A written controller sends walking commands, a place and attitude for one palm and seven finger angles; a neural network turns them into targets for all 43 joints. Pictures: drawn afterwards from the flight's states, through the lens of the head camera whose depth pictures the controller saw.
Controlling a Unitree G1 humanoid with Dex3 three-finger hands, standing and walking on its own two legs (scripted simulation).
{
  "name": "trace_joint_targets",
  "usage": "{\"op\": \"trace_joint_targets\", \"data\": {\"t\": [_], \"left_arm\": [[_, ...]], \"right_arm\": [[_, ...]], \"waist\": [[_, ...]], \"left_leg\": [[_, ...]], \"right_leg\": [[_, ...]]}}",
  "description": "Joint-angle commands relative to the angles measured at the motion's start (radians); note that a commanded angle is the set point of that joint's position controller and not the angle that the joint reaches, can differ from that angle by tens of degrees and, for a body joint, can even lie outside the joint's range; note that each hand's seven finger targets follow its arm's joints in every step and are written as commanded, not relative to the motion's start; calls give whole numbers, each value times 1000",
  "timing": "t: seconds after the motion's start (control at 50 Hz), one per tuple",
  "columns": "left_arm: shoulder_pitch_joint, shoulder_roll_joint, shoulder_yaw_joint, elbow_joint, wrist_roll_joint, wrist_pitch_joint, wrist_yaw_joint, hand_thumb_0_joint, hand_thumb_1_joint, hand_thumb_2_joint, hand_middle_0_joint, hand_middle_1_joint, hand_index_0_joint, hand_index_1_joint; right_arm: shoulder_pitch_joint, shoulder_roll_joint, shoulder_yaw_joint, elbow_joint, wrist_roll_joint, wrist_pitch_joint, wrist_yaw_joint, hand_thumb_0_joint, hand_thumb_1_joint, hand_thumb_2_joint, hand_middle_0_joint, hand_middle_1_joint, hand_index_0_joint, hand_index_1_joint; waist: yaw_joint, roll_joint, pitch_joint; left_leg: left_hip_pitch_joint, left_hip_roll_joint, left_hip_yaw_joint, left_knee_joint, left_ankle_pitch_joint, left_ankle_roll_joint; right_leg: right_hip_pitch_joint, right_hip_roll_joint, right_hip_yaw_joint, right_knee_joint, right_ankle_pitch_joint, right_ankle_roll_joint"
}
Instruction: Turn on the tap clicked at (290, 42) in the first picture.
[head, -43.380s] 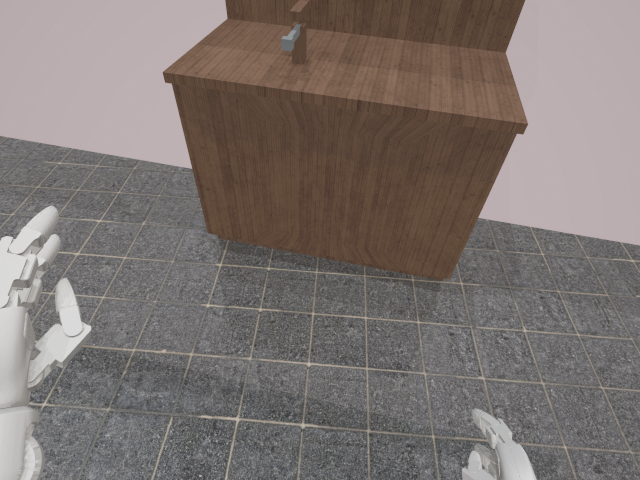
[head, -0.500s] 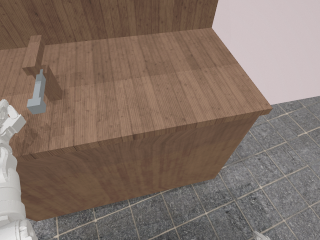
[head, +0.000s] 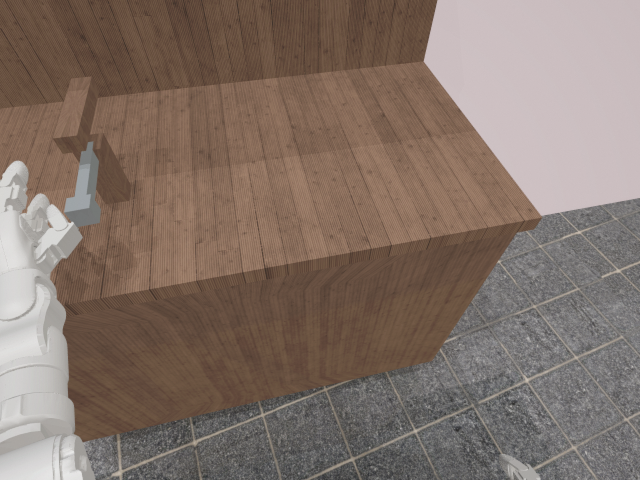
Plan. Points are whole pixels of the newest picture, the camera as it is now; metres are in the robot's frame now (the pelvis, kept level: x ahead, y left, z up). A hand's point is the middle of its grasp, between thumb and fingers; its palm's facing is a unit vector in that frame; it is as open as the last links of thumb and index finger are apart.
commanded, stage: push the lever round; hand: left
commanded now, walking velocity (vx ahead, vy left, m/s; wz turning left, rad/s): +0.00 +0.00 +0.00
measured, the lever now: (83, 210) +0.40 +0.32 +0.11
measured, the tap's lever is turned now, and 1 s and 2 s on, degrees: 3 27 52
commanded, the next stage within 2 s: none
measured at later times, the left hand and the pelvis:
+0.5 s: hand (102, 224) +0.38 +0.30 +0.10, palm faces +0.52 -0.85 -0.07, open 7.6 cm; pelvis -0.01 -0.01 +0.00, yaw +0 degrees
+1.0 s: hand (130, 217) +0.39 +0.26 +0.11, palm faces +0.60 -0.80 -0.06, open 7.5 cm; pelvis +0.00 +0.00 +0.00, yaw +1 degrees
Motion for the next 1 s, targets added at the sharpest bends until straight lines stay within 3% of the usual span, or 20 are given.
{"op": "trace_joint_targets", "data": {"t": [0.0, 0.02, 0.06, 0.16, 0.22, 0.26, 0.3, 0.32, 0.36, 0.42, 0.44, 0.52, 0.58, 0.6, 0.62, 0.64, 0.7, 0.76, 0.88, 0.98], "left_arm": [[-415, 278, -12, -266, 12, -73, 9, 0, 900, 900, -150, -150, -150, -150], [-397, 299, 8, -251, 13, -72, 15, 0, 900, 900, -150, -150, -150, -150], [-416, 274, -18, -231, 9, -71, 16, 0, 900, 900, -150, -150, -150, -150], [-411, 243, -40, -247, -2, -90, 18, 0, 900, 900, -150, -150, -150, -150], [-416, 282, -9, -221, 8, -91, 36, 0, 900, 900, -150, -150, -150, -150], [-423, 259, -31, -215, 14, -88, 41, 0, 900, 900, -150, -150, -150, -150], [-419, 292, 2, -213, 21, -93, 51, 0, 900, 900, -150, -150, -150, -150], [-426, 242, -41, -228, 17, -92, 53, 0, 900, 900, -150, -150, -150, -150], [-424, 211, -55, -232, 15, -90, 70, 0, 900, 900, -150, -150, -150, -150], [-446, 206, -56, -223, 19, -87, 100, 0, 900, 900, -150, -150, -150, -150], [-427, 222, -34, -230, 22, -88, 111, 0, 900, 900, -150, -150, -150, -150], [-416, 170, -73, -287, 39, -93, 150, 0, 900, 900, -150, -150, -150, -150], [-408, 142, -89, -262, 43, -81, 174, 0, 900, 900, -150, -150, -150, -150], [-403, 173, -57, -261, 47, -79, 184, 0, 900, 900, -150, -150, -150, -150], [-419, 152, -77, -263, 50, -75, 191, 0, 900, 900, -150, -150, -150, -150], [-409, 163, -59, -270, 52, -74, 203, 0, 900, 900, -150, -150, -150, -150], [-401, 108, -103, -303, 65, -69, 227, 0, 900, 900, -150, -150, -150, -150], [-435, 94, -116, -282, 73, -61, 253, 0, 900, 900, -150, -150, -150, -150], [-473, -16, -200, -307, 98, -64, 315, 0, 900, 900, -150, -150, -150, -150], [-493, -19, -185, -293, 116, -58, 375, 0, 900, 900, -150, -150, -150, -150]], "right_arm": [[0, -145, -55, -99, 3, -52, -16, 0, -900, -900, 200, 300, 200, 300], [5, -145, -58, -93, 2, -51, -17, 0, -900, -900, 200, 300, 200, 300], [7, -146, -55, -85, 3, -51, -19, 0, -900, -900, 200, 300, 200, 300], [2, -142, -56, -82, 3, -58, -17, 0, -900, -900, 200, 300, 200, 300], [0, -145, -55, -72, 3, -57, -17, 0, -900, -900, 200, 300, 200, 300], [-4, -143, -52, -78, 1, -57, -16, 0, -900, -900, 200, 300, 200, 300], [-3, -145, -54, -75, 0, -53, -15, 0, -900, -900, 200, 300, 200, 300], [-14, -137, -52, -83, 2, -55, -13, 0, -900, -900, 200, 300, 200, 300], [-15, -134, -54, -83, 0, -57, -11, 0, -900, -900, 200, 300, 200, 300], [-16, -137, -54, -75, -1, -56, -9, 0, -900, -900, 200, 300, 200, 300], [-13, -138, -58, -75, -4, -55, -8, 0, -900, -900, 200, 300, 200, 300], [-19, -129, -60, -79, -10, -53, -2, 0, -900, -900, 200, 300, 200, 300], [-29, -130, -55, -72, -11, -49, 0, 0, -900, -900, 200, 300, 200, 300], [-30, -135, -58, -71, -12, -46, -4, 0, -900, -900, 200, 300, 200, 300], [-37, -130, -57, -72, -12, -44, -3, 0, -900, -900, 200, 300, 200, 300], [-33, -130, -59, -74, -14, -43, -3, 0, -900, -900, 200, 300, 200, 300], [-43, -124, -59, -79, -18, -40, 0, 0, -900, -900, 200, 300, 200, 300], [-44, -124, -57, -68, -21, -33, -2, 0, -900, -900, 200, 300, 200, 300], [-52, -114, -62, -62, -29, -31, 4, 0, -900, -900, 200, 300, 200, 300], [-57, -113, -65, -55, -39, -20, 8, 0, -900, -900, 200, 300, 200, 300]], "waist": [[-30, 100, -285], [-27, 86, -301], [-43, 46, -282], [-31, 55, -310], [-30, 51, -283], [-37, 36, -278], [-23, 38, -280], [-29, 65, -285], [-33, 55, -281], [-40, 42, -272], [-28, 32, -293], [-27, 51, -334], [-36, 24, -274], [-27, 9, -282], [-35, 24, -276], [-23, 12, -295], [-19, 62, -307], [-40, 18, -276], [-44, 45, -298], [-38, 8, -319]], "left_leg": [[23, 6, -18, -127, 279, -13], [21, 6, -20, -127, 275, -12], [4, 7, -21, -126, 260, -8], [16, 4, -17, -127, 268, -6], [-6, 4, -18, -129, 252, -2], [-15, 3, -16, -131, 240, 1], [-20, 2, -17, -132, 237, 2], [-8, 1, -11, -134, 236, 1], [-2, 1, -11, -133, 243, 0], [-5, 4, -15, -135, 231, 0], [-6, 3, -16, -134, 241, 0], [30, 3, -11, -130, 303, -6], [5, 3, -12, -138, 268, -6], [-2, 3, -13, -138, 260, -2], [-1, 3, -9, -143, 252, -2], [2, 1, -11, -144, 265, -3], [33, 1, -10, -144, 313, -12], [19, 3, -16, -150, 277, -13], [69, 5, -28, -149, 321, -35], [59, 2, -26, -149, 333, -39]], "right_leg": [[239, 5, 59, -57, 177, 0], [248, 5, 60, -56, 176, 2], [246, 3, 61, -61, 175, 5], [271, 1, 65, -61, 193, 4], [272, -2, 69, -65, 182, 4], [270, -4, 70, -66, 175, 6], [283, -5, 73, -68, 171, 5], [275, -7, 73, -69, 169, 5], [268, -6, 69, -71, 176, 6], [259, -7, 69, -76, 165, 7], [275, -6, 69, -72, 173, 7], [290, -4, 63, -64, 227, 6], [271, -6, 61, -75, 199, 7], [283, -6, 64, -76, 191, 7], [278, -9, 65, -80, 185, 8], [295, -8, 63, -78, 195, 6], [292, -7, 58, -75, 227, 2], [270, -7, 54, -82, 192, 5], [245, -3, 40, -75, 198, -2], [264, -5, 38, -70, 210, -1]]}}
